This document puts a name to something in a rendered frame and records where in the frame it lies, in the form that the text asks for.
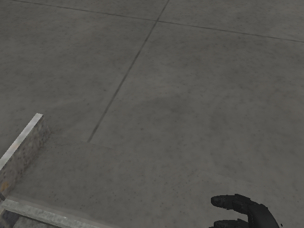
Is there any robot right hand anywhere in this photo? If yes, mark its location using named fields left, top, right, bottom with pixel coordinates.
left=209, top=194, right=283, bottom=228

